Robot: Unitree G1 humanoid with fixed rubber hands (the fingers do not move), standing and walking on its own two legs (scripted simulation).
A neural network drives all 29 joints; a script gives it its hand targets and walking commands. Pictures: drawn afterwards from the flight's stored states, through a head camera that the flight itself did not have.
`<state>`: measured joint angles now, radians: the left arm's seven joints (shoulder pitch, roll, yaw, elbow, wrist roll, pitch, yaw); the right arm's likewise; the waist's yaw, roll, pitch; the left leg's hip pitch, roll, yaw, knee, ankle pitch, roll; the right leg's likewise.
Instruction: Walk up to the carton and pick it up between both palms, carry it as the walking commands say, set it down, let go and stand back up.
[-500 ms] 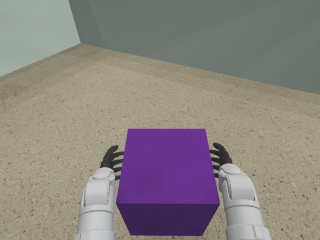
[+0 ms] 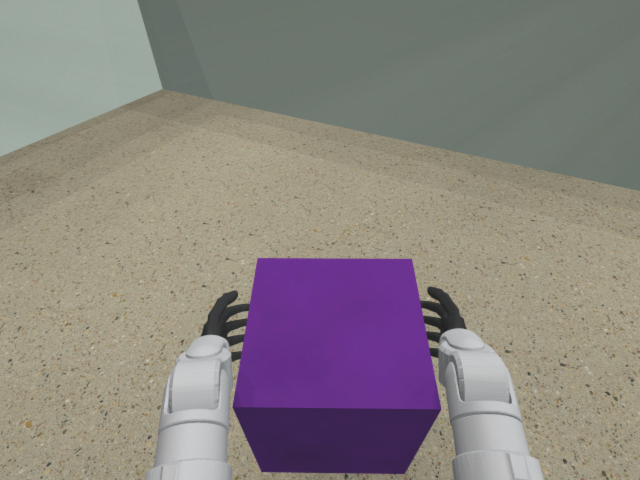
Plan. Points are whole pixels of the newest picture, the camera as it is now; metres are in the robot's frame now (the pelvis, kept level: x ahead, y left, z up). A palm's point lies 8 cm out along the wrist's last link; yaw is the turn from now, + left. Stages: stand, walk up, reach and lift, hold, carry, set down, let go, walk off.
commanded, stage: hold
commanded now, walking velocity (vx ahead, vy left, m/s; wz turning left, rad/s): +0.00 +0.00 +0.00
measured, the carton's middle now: (333, 369) +0.30 +0.00 -0.02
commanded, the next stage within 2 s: carry in 0.44 s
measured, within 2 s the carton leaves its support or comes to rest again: neither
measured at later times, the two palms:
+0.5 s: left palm (217, 345) +0.29 +0.15 +0.06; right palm (454, 341) +0.28 -0.15 +0.05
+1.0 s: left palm (369, 318) +0.30 -0.05 +0.09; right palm out of the picture +0.20 -0.33 +0.09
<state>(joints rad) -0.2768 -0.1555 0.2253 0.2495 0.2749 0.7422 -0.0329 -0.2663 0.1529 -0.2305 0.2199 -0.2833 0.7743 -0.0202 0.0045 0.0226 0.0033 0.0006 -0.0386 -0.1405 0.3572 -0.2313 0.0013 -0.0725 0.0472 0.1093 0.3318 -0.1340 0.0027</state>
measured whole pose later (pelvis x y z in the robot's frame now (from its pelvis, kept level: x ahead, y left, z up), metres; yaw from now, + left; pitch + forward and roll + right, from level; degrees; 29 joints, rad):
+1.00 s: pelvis +0.02 -0.11 -0.01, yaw -19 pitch +5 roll -1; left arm 0.00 -0.13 0.04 -0.51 0.10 1.11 0.07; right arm -0.01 0.13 -0.05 -0.47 -0.09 1.10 -0.10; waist -0.01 0.00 -0.11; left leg -0.48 0.07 0.09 0.79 -0.43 -0.04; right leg -0.32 0.15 0.01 0.34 -0.11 -0.13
